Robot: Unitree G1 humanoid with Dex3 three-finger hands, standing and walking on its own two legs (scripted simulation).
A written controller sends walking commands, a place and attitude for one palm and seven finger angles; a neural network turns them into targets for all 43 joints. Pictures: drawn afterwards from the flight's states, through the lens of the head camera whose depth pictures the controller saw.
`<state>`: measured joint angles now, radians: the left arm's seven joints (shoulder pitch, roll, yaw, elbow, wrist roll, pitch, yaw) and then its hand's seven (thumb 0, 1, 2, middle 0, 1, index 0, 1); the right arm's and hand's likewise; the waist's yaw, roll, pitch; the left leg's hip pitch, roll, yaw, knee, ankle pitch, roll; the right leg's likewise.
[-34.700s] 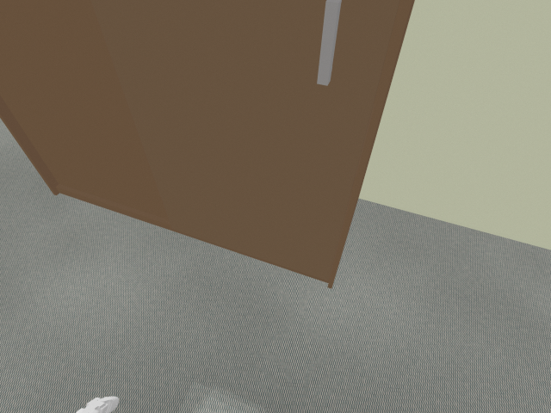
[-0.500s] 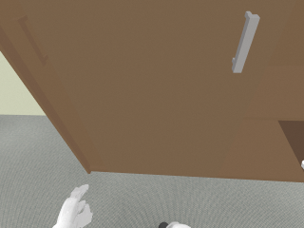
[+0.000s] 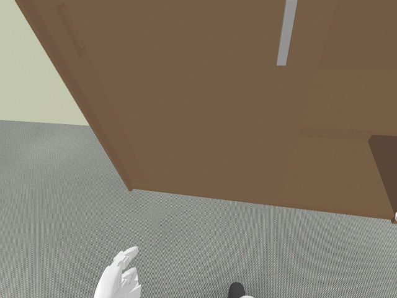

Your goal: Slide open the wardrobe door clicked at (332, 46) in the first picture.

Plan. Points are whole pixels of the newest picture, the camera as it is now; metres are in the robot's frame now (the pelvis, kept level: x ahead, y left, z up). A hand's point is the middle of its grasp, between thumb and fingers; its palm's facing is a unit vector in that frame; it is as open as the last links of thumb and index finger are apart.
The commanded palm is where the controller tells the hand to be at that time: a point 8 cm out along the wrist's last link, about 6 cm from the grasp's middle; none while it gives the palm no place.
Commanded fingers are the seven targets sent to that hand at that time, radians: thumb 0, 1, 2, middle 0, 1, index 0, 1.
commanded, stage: stop stepping back and stand still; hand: right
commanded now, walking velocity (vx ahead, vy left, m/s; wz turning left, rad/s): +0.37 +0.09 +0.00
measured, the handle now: (285, 31) +0.70 -0.18 +0.20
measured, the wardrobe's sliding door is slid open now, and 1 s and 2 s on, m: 0.56 0.56 0.56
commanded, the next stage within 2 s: let the arm hang, fingers relaxed in 1.28 s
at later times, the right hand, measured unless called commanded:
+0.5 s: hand out of the picture +0.08 -0.31 +0.18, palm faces +0.46 +0.74 -0.50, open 7.4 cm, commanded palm +0.03 -0.35 +0.17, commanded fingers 0.00 -0.90 -0.90 0.20 0.30 0.20 0.30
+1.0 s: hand out of the picture +0.12 -0.32 +0.16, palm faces +0.47 +0.74 -0.49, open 7.4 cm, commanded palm +0.06 -0.36 +0.17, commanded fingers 0.00 -0.90 -0.90 0.20 0.30 0.20 0.30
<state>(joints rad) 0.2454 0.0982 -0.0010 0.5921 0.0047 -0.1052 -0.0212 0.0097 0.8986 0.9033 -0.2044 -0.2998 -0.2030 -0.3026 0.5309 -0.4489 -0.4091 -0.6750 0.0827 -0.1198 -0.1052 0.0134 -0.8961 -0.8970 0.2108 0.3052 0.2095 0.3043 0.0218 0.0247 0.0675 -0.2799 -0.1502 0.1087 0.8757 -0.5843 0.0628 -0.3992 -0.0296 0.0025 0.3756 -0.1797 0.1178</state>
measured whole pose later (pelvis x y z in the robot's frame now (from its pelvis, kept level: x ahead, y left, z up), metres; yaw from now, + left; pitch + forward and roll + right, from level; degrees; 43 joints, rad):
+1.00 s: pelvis -0.07 -0.05 -0.01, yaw -2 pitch -1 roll -1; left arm 0.23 0.20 -0.01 0.67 0.00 -0.12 0.03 0.01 0.90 0.90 -0.20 -0.30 -0.20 -0.30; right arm 0.54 -0.40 -0.42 -0.47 0.03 -0.21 -0.16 0.01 -0.89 -0.90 0.22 0.31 0.22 0.31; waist -0.01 -0.01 0.02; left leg -0.25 -0.03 0.05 0.55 -0.29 0.07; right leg -0.30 -0.03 -0.03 0.67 -0.35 0.01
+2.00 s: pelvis -0.09 -0.09 +0.00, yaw -2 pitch -1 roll +1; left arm 0.29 0.20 0.00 1.09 0.02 0.03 0.01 0.00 0.90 0.90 -0.20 -0.30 -0.20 -0.30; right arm 0.30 -0.23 -0.01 1.14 -0.01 0.02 -0.01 0.00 -0.93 -0.90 0.21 0.30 0.20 0.30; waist 0.00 -0.02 0.06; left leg -0.21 0.00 0.05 0.42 -0.19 0.01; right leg -0.24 0.01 -0.04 0.45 -0.19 -0.04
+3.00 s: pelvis -0.05 -0.09 +0.00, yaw -2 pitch -1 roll +0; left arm 0.08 0.34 -0.01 1.12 0.01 -0.01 0.00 0.00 0.90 0.90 -0.20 -0.30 -0.20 -0.30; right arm 0.10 -0.33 0.00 1.14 -0.01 -0.01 0.01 0.00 -0.91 -0.90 0.20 0.30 0.20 0.30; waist 0.00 -0.01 0.04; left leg -0.11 0.02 0.05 0.30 -0.18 0.00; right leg -0.12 0.03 -0.04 0.29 -0.16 -0.04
